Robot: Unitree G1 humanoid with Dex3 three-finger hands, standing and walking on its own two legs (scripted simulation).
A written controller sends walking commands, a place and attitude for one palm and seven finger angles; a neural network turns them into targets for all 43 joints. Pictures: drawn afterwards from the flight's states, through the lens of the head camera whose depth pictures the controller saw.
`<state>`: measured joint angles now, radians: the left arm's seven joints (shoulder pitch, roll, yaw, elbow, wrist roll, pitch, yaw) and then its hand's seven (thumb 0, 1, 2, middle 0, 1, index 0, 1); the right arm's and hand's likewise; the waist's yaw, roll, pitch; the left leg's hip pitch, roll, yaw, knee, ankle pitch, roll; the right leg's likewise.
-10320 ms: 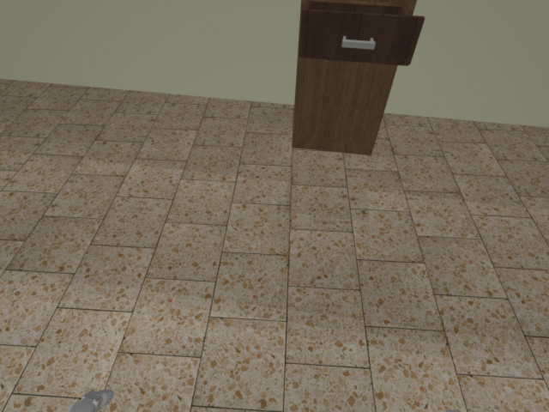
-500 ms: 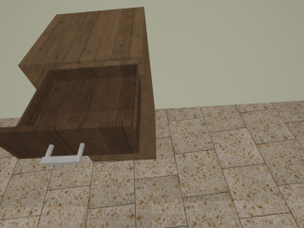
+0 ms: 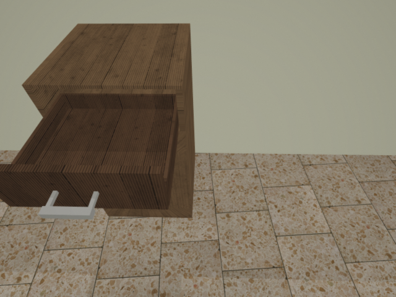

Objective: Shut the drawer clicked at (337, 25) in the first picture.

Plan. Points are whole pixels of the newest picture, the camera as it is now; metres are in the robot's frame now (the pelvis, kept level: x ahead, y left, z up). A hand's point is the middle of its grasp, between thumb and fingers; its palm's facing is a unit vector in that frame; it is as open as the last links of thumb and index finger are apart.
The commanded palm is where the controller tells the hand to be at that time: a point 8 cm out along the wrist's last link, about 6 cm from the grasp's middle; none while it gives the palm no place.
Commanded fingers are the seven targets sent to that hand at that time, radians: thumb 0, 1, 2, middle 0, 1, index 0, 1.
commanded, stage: come to a stop and stand still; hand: left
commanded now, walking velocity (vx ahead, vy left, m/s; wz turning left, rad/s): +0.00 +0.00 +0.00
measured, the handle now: (71, 204) +0.30 +0.32 -0.02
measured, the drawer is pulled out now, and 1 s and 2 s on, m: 0.30 0.30 0.30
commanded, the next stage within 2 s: look again from close up in 0.60 s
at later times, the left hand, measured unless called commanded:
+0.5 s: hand out of the picture +0.00 +0.15 -0.17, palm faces +0.07 -0.98 -0.19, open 7.4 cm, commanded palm none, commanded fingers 0.00 0.90 0.90 -0.20 -0.30 -0.20 -0.30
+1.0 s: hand out of the picture +0.03 +0.21 -0.19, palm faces +0.01 -0.97 -0.23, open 7.4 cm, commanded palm none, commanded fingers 0.00 0.90 0.90 -0.20 -0.30 -0.20 -0.30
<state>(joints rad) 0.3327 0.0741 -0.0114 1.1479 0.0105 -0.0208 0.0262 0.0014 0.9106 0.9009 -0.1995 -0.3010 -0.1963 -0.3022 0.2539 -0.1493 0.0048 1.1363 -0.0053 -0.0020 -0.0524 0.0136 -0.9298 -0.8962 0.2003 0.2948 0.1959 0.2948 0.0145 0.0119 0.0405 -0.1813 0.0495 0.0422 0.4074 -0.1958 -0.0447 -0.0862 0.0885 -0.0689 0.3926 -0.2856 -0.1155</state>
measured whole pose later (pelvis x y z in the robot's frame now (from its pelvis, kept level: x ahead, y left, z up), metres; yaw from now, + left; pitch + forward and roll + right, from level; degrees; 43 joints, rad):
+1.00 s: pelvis +0.00 +0.03 -0.02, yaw -2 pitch -3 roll +1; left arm 0.30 0.16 0.02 1.03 0.02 0.01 0.04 0.00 0.91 0.90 -0.20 -0.30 -0.20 -0.30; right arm 0.35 -0.16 0.00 1.03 -0.01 -0.01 -0.04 0.01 -0.91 -0.90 0.20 0.29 0.20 0.29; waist 0.00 -0.01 0.04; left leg -0.23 -0.05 0.13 0.59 -0.33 0.09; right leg -0.28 -0.02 -0.01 0.64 -0.32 -0.02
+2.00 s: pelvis +0.03 +0.10 +0.00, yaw +2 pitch +0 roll +0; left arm 0.20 0.17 0.02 1.01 0.02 0.03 0.03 0.00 0.91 0.90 -0.20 -0.30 -0.19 -0.30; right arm 0.24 -0.16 0.00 1.02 -0.02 -0.03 -0.04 0.00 -0.95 -0.90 0.21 0.30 0.20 0.30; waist -0.01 -0.02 0.03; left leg -0.22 -0.07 0.12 0.43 -0.22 0.11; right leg -0.35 -0.04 -0.03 0.78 -0.40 0.01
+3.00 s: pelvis +0.04 +0.02 +0.00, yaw +2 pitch -1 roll +1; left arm 0.34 0.13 -0.03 1.11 0.01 -0.03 0.04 0.00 0.91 0.90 -0.20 -0.30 -0.20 -0.30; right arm 0.25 -0.15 0.02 1.15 0.00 -0.01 -0.03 0.01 -0.92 -0.90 0.20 0.30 0.20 0.29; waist 0.01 -0.02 0.01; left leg -0.19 0.04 0.07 0.44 -0.23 -0.02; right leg -0.10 0.07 -0.07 0.41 -0.29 -0.09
